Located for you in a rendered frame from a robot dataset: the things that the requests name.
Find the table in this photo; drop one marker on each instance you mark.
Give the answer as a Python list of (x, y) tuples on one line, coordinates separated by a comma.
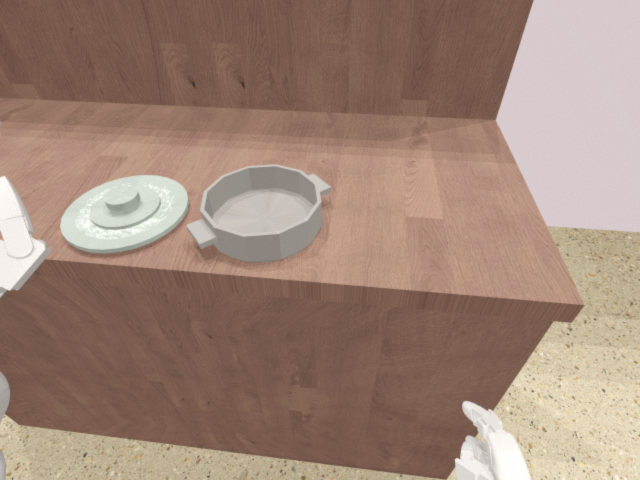
[(431, 281)]

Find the robot right hand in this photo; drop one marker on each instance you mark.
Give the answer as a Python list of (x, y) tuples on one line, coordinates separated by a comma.
[(500, 459)]

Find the lid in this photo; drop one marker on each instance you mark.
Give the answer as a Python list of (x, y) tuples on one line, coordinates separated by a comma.
[(89, 225)]

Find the knob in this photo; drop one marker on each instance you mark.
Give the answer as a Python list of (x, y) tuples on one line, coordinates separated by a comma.
[(121, 198)]

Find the robot left hand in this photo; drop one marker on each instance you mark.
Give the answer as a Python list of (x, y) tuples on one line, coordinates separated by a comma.
[(20, 253)]

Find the pot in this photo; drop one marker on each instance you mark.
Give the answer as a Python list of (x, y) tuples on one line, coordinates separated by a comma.
[(260, 213)]

